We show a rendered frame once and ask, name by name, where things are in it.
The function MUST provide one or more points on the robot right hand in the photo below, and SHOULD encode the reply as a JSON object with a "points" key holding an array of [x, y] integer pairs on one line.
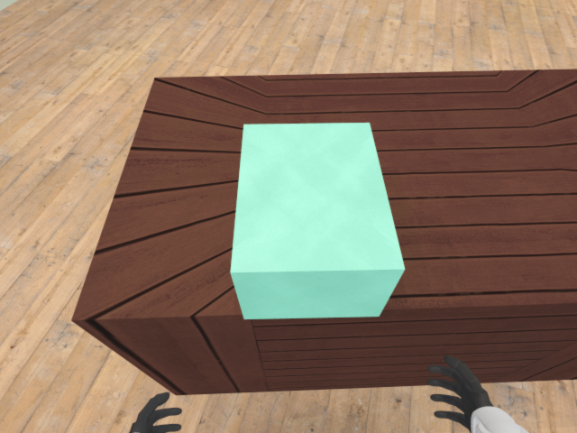
{"points": [[473, 396]]}

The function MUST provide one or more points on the carton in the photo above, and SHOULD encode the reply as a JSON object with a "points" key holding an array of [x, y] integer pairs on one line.
{"points": [[314, 236]]}

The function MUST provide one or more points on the right robot forearm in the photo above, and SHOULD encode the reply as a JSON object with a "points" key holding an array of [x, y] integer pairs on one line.
{"points": [[493, 420]]}

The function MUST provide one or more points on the robot left hand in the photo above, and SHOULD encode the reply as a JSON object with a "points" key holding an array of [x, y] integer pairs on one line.
{"points": [[149, 415]]}

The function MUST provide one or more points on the pedestal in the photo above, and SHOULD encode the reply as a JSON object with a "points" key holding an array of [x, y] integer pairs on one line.
{"points": [[480, 169]]}

